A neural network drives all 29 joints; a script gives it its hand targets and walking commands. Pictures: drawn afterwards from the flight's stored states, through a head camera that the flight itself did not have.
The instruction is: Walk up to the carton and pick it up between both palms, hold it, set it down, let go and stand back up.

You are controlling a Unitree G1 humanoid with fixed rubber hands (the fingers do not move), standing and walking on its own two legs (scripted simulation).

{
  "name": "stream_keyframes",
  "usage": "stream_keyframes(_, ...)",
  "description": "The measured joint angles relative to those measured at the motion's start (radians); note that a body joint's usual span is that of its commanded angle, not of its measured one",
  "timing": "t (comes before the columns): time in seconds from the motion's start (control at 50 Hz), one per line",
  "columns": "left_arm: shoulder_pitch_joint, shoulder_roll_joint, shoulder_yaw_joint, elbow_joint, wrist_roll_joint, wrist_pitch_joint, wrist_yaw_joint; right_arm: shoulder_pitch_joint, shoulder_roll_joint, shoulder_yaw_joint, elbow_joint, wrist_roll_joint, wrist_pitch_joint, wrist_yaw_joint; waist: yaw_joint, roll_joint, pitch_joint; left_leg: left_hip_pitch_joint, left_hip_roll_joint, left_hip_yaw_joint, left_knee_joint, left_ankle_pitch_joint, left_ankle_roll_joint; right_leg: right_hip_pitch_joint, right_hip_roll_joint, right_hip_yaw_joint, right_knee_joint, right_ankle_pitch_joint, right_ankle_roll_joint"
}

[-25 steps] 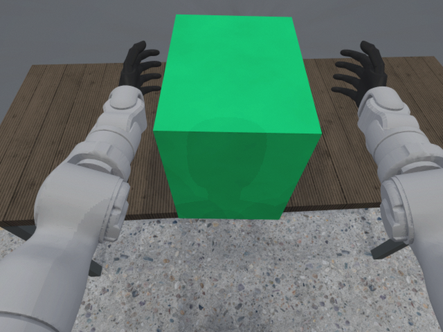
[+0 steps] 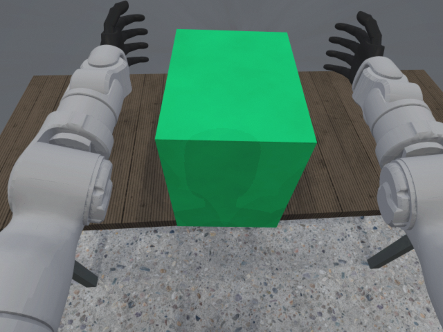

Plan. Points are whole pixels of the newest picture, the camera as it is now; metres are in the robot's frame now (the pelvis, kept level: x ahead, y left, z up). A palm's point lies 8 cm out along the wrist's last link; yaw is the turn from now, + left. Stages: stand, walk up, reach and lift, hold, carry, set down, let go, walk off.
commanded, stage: set down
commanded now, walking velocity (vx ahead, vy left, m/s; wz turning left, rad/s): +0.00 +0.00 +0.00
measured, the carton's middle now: (229, 134) +0.49 +0.01 +0.05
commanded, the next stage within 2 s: none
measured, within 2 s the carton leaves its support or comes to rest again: neither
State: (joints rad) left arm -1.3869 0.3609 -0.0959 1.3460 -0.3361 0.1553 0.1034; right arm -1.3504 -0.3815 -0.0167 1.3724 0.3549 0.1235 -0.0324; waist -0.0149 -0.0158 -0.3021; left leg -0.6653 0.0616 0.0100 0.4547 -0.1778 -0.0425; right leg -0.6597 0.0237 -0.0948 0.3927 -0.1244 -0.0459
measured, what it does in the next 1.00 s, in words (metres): stands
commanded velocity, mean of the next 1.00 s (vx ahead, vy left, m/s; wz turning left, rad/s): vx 0.00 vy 0.00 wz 0.00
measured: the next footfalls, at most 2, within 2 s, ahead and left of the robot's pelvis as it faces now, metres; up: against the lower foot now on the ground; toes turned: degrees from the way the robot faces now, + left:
none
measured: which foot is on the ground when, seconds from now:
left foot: down 0.00-1.00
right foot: down 0.00-1.00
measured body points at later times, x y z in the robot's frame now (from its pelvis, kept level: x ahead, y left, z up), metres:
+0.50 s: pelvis -0.01 +0.00 +0.01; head +0.05 +0.01 +0.46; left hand +0.46 +0.22 +0.15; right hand +0.48 -0.18 +0.16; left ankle +0.00 +0.14 -0.73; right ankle +0.02 -0.09 -0.73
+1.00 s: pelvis -0.02 +0.00 +0.01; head +0.00 +0.01 +0.46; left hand +0.41 +0.21 +0.11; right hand +0.43 -0.19 +0.12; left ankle +0.00 +0.14 -0.73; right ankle +0.01 -0.09 -0.73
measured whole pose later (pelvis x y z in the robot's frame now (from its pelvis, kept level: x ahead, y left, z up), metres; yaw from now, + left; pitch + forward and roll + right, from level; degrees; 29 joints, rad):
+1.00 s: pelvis -0.02 +0.00 +0.01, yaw -1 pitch +8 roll +0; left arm -0.83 0.26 0.03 1.03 -0.21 0.06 0.09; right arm -0.88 -0.32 0.10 1.10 0.39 0.05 -0.02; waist 0.04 -0.03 -0.12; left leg -0.38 0.05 0.02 0.40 -0.16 -0.04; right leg -0.41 0.02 -0.05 0.40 -0.13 -0.04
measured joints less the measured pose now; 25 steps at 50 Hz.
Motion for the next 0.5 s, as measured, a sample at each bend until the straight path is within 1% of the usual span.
stream_keyframes(0.08,0.002,-0.005,0.030,-0.042,0.017,0.081,0.009,-0.029,-0.049,0.044,0.009,0.048,0.052,0.010,0.008,0.009,0.033,0.080,0.002,0.014,-0.015,-0.011,0.005,0.076,0.005,0.017,-0.020,-0.001,0.005)
stream_keyframes(0.14,0.001,-0.003,0.049,-0.054,0.024,0.116,0.009,-0.048,-0.087,0.100,0.009,0.094,0.084,0.024,0.019,0.011,0.060,0.132,0.002,0.027,-0.035,-0.010,0.008,0.117,0.005,0.032,-0.030,-0.001,0.008)
stream_keyframes(0.22,0.015,0.012,0.069,-0.061,0.038,0.124,-0.003,-0.046,-0.118,0.179,-0.005,0.149,0.108,0.043,0.033,0.002,0.095,0.185,-0.004,0.038,-0.076,0.008,0.010,0.152,0.003,0.046,-0.041,0.005,0.009)
stream_keyframes(0.3,0.077,0.031,0.069,-0.076,0.051,0.096,-0.026,0.007,-0.111,0.227,-0.034,0.182,0.106,0.050,0.038,-0.009,0.124,0.212,-0.008,0.034,-0.109,0.029,0.008,0.174,0.001,0.045,-0.056,0.014,0.005)
stream_keyframes(0.36,0.160,0.033,0.055,-0.105,0.053,0.053,-0.045,0.084,-0.079,0.225,-0.072,0.181,0.079,0.041,0.037,-0.013,0.132,0.211,-0.008,0.022,-0.115,0.038,0.004,0.178,0.002,0.035,-0.065,0.020,0.002)
stream_keyframes(0.4,0.228,0.023,0.046,-0.140,0.049,0.020,-0.051,0.149,-0.049,0.202,-0.111,0.166,0.048,0.030,0.037,-0.013,0.127,0.196,-0.008,0.011,-0.109,0.040,0.002,0.172,0.002,0.027,-0.069,0.023,0.001)
stream_keyframes(0.46,0.327,-0.008,0.048,-0.234,0.052,-0.009,-0.043,0.242,0.000,0.143,-0.187,0.123,-0.004,0.013,0.038,-0.004,0.116,0.166,-0.007,-0.003,-0.085,0.035,0.000,0.159,0.003,0.015,-0.070,0.027,0.001)
stream_keyframes(0.5,0.380,-0.031,0.062,-0.316,0.067,-0.001,-0.030,0.286,0.030,0.099,-0.234,0.082,-0.026,0.005,0.039,0.007,0.115,0.154,-0.005,-0.010,-0.066,0.029,-0.001,0.157,0.005,0.009,-0.070,0.029,0.001)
